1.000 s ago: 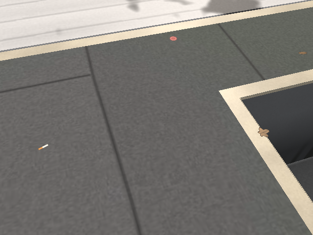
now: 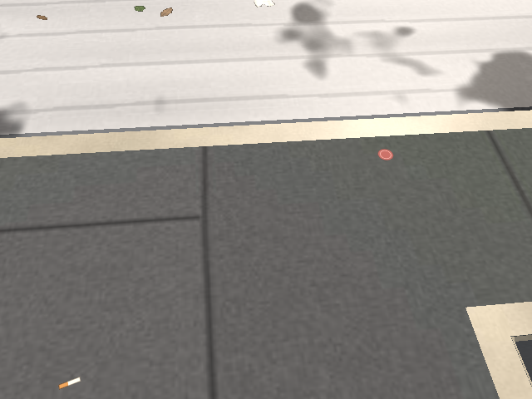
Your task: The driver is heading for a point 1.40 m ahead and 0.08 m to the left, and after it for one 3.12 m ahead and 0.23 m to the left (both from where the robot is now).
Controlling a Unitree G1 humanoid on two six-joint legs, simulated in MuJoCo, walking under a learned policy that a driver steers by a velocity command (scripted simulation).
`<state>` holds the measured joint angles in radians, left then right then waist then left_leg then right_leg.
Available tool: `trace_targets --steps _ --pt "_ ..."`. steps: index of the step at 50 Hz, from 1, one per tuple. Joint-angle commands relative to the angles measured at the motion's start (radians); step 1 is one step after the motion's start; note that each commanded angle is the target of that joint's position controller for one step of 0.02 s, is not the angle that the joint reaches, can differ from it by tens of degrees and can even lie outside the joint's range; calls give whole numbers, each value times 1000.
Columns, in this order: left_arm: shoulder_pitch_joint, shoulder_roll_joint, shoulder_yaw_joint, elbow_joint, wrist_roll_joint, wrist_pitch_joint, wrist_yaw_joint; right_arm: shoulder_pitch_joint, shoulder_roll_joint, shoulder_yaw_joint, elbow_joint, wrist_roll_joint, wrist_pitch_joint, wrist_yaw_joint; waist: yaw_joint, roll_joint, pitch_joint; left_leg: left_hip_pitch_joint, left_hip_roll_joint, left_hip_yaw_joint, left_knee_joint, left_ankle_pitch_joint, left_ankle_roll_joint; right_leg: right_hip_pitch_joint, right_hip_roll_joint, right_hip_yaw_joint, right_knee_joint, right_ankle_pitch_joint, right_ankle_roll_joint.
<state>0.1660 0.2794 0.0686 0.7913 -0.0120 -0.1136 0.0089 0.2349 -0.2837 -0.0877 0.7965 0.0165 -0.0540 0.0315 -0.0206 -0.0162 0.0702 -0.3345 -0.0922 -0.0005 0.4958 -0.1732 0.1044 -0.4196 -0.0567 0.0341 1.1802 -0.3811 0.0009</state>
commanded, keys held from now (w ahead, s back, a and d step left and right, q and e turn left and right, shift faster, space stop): w+q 0.24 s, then w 0.76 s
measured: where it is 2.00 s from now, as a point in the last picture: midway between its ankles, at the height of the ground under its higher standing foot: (200, 199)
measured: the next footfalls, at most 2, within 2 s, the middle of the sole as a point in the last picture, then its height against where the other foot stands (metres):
right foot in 0.34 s outside the picture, level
left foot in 0.86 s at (190, 337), level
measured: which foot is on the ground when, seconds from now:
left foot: down 0.00-0.36, up 0.38-0.84, down 0.86-1.00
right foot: up 0.00-0.32, down 0.34-0.86, up 0.88-1.00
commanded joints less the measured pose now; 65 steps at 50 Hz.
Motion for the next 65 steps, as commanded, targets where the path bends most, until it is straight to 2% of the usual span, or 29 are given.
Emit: trace_targets --steps 1,4,7,12,15,16,17,18,19,20,21,22,23,24,26,30,34,38,40,42,43,44,45,46,48,49,54,60,65 --pt "7 115 33 -73 21 -6 2 -15 -111 -20 -84 -5 -25 -16 34 47 -125 220 266 -380 -270 210 200 -186 -58 50 -98 81 15" --pt "-76 79 21 -103 26 14 5 31 -154 -30 -73 0 -24 -38 15 46 -79 140 225 -296 -286 274 180 -197 -33 20 -282 213 59" --pt "-183 51 8 -133 20 12 -5 67 -154 -30 -66 4 -13 -49 -28 85 -58 93 169 -249 -273 183 129 -137 15 12 -515 410 69" --pt "-277 80 11 -171 3 -7 -28 136 -147 -29 -44 11 3 -54 -64 104 -52 169 205 -349 -189 84 104 -88 55 39 -682 450 50" --pt "-213 108 18 -153 6 -23 -39 139 -139 -28 -37 2 10 -61 -32 142 -65 258 251 -395 -104 171 88 -42 47 29 -708 360 4" --pt "-138 120 27 -131 10 -29 -36 125 -130 -24 -40 0 12 -60 10 149 -91 260 229 -383 -43 278 72 58 62 3 -745 356 -23" --pt "-25 153 41 -105 23 -34 -32 116 -97 -11 -49 -6 10 -54 63 129 -179 226 176 -341 106 351 44 244 26 25 -736 367 -68" --pt "136 204 52 -87 32 -32 -27 128 -60 7 -68 -25 8 -53 121 13 -328 89 106 -260 385 158 7 508 -132 211 -709 348 -131" --pt "215 267 71 -30 32 -19 -39 301 -8 21 -66 14 -3 -50 44 -356 -404 -271 -32 -178 688 -387 -64 776 -326 695 -833 117 -300" --pt "193 164 47 -44 -1 -17 -45 269 -107 9 -43 23 -8 -51 73 -218 -319 -394 35 -227 797 -391 -67 741 -324 763 -887 -116 -281" --pt "139 110 32 -52 -4 -11 -40 137 -149 -2 -62 19 -10 -48 99 -108 -185 -428 68 -208 811 -298 -67 617 -282 599 -899 -102 -240" --pt "88 106 24 -60 9 -4 -39 62 -138 1 -82 7 -13 -50 82 -26 -121 -402 104 -165 785 -230 -67 495 -242 488 -917 7 -220" --pt "62 93 19 -54 15 0 -37 18 -126 -1 -96 -7 -19 -47 66 -10 -72 -390 135 -149 724 -182 -69 409 -211 412 -937 126 -222" --pt "55 81 11 -51 24 -1 -34 23 -111 -1 -99 -8 -21 -42 41 -38 -75 -342 165 -137 677 -151 -68 361 -183 352 -954 212 -214" --pt "71 75 7 -33 15 -5 -33 39 -73 7 -97 -5 -18 -37 28 -73 -88 -310 183 -104 596 -145 -79 334 -159 282 -982 309 -223" --pt "109 140 21 -5 2 2 -22 -78 -33 30 -137 -15 -19 -32 53 -52 -64 -330 203 -59 359 -9 -108 311 -156 180 -1037 402 -235" --pt "165 160 21 25 -9 16 -18 -195 -27 40 -159 -6 -27 -18 94 -56 -45 -236 164 -19 136 190 -116 293 -121 81 -1038 427 -198" --pt "225 170 21 64 -15 35 -17 -280 -48 36 -193 3 -33 -1 104 -66 -19 -224 144 -18 44 168 -88 383 -174 92 -997 443 -180" --pt "220 188 25 72 -16 46 -12 -255 -73 27 -192 2 -37 4 70 -76 -33 -162 129 -8 6 110 -59 426 -194 91 -941 539 -160" --pt "200 179 18 68 -14 54 -6 -47 -138 -8 -128 -7 -37 -4 -42 -55 -159 150 93 26 -38 112 -9 377 -129 22 -695 768 -116" --pt "190 135 -2 40 8 51 -3 137 -209 -31 -94 -19 -33 -15 -115 34 -302 441 254 -149 0 139 57 193 -76 -22 -408 570 -77" --pt "304 16 -39 19 11 31 -9 194 -291 -47 -71 -19 -25 -14 -60 303 -423 743 475 -597 -92 -46 214 -191 94 -48 -62 -64 -17" --pt "256 113 -18 33 -8 13 -14 201 -192 -22 -72 -6 -22 -11 -96 230 -405 719 471 -703 -173 -187 212 -314 62 70 65 -200 -23" --pt "171 162 -2 3 -28 2 -19 127 -158 -7 -80 -6 -25 -12 -83 179 -255 596 436 -564 -194 -162 171 -376 14 61 85 -119 -36" --pt "100 144 -1 -7 -8 3 -15 15 -110 9 -92 -18 -28 -7 -29 88 -126 357 357 -379 -245 17 140 -315 -54 30 -11 28 -25" --pt "115 134 1 -4 -2 12 -15 -13 -92 15 -93 -26 -33 -6 5 106 -114 281 332 -329 -274 77 131 -255 -77 38 -45 69 -20" --pt "57 80 -10 -24 11 47 -11 5 -127 2 -51 -17 -53 -13 29 76 -65 173 312 -200 -366 189 153 -249 -91 25 -225 220 22" --pt "-147 54 -26 -74 4 32 -30 102 -161 -1 13 -4 -41 -29 -41 63 -20 200 274 -88 -375 176 102 -192 -41 -16 -556 488 18" --pt "-234 76 -25 -120 -2 21 -55 166 -175 -6 67 3 -15 -36 -50 74 -2 371 344 -111 -289 247 80 -217 -17 -12 -662 384 -30"
Keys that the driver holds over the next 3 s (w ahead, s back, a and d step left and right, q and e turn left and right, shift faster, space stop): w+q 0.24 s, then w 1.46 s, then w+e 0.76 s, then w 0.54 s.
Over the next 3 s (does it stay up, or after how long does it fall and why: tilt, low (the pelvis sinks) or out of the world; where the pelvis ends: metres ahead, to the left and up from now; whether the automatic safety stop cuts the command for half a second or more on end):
stays up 1.64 0.17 -0.01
